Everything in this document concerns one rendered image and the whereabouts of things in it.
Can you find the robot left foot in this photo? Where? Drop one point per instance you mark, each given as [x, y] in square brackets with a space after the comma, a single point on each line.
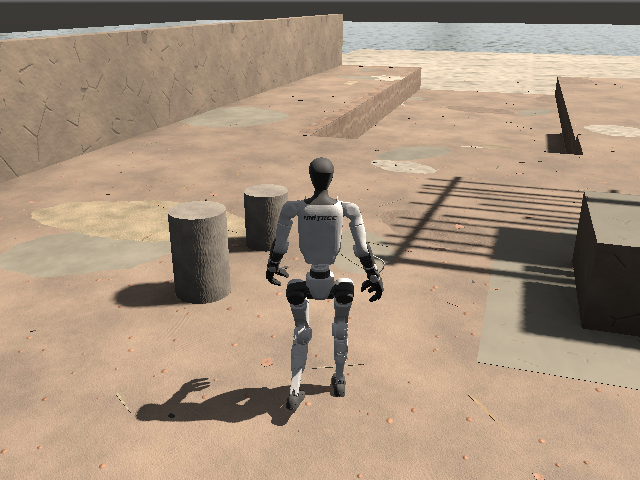
[293, 402]

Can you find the robot right upper arm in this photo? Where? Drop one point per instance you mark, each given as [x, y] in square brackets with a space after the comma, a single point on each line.
[352, 211]

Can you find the robot left upper arm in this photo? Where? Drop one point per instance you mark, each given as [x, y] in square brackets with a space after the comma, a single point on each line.
[289, 210]

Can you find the robot left forearm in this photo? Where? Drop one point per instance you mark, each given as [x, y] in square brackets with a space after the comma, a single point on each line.
[274, 259]

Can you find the left robot hand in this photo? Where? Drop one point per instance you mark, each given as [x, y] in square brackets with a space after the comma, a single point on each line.
[279, 271]

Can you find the right robot hand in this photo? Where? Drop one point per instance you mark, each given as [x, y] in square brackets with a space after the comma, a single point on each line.
[378, 287]

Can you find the robot right shin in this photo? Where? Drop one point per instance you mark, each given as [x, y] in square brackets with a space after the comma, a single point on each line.
[340, 355]

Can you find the robot right forearm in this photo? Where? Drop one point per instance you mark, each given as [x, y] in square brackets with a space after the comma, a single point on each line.
[369, 266]

